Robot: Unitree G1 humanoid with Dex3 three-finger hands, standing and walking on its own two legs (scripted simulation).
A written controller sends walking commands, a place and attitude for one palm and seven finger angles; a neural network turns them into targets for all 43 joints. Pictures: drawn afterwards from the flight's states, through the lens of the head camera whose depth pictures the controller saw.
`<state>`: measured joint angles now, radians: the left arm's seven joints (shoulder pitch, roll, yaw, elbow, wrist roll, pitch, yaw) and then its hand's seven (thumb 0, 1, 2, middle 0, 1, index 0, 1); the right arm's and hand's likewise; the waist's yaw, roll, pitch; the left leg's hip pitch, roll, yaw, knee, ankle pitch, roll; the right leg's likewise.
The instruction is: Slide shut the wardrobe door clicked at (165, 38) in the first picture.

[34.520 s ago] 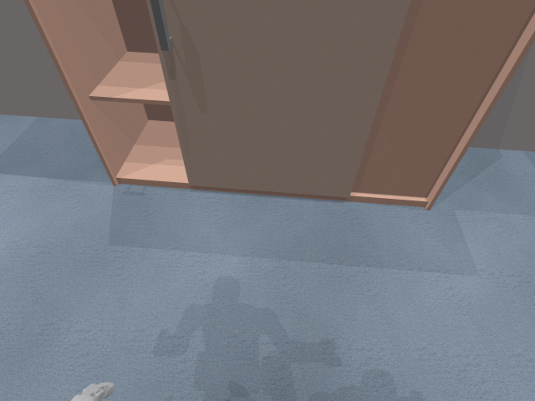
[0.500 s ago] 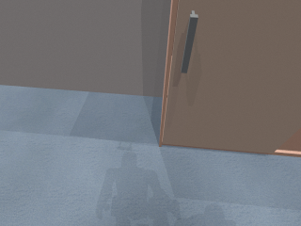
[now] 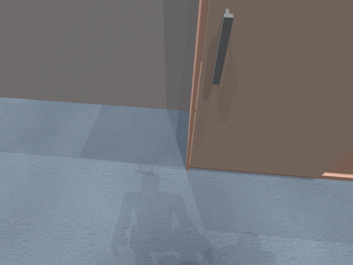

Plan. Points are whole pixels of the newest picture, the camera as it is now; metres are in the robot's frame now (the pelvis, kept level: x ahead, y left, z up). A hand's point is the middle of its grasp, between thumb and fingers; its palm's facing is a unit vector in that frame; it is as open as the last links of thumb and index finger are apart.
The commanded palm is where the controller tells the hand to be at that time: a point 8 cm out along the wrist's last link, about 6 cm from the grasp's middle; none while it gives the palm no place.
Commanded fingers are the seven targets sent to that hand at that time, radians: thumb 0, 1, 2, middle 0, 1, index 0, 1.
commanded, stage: look to check the result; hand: right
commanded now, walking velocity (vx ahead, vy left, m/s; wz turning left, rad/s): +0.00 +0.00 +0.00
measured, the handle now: (220, 49) +0.73 -0.10 +0.10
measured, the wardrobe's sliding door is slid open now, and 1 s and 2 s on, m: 0.00 0.00 0.00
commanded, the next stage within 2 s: stand and wait in 0.10 s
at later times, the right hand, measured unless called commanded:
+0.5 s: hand out of the picture +0.04 -0.20 -0.17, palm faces -0.02 +0.97 -0.25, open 7.4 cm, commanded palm none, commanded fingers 0.00 -0.90 -0.90 0.20 0.30 0.20 0.30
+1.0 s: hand out of the picture +0.08 -0.24 -0.16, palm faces -0.03 +0.94 -0.33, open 7.4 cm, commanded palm none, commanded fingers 0.00 -0.90 -0.90 0.20 0.30 0.20 0.30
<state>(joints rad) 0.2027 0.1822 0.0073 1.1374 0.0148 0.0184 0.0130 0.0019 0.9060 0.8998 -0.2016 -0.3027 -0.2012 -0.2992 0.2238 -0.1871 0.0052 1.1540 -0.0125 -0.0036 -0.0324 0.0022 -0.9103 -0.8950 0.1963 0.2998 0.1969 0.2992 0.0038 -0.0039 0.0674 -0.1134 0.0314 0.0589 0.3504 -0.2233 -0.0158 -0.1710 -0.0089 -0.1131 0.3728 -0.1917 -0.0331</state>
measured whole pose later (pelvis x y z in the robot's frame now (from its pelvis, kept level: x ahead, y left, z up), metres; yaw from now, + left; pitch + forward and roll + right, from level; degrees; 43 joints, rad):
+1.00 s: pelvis +0.01 +0.01 +0.00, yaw +0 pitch -1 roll +0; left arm 0.09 0.32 0.01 1.12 0.01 0.01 0.00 0.00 0.90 0.90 -0.20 -0.30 -0.20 -0.30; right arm 0.11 -0.32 0.00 1.13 -0.02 -0.02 -0.01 0.00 -0.91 -0.89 0.20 0.30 0.20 0.30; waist 0.01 0.00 0.06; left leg -0.06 0.03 0.06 0.27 -0.20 -0.01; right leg -0.11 -0.01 -0.11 0.29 -0.16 -0.02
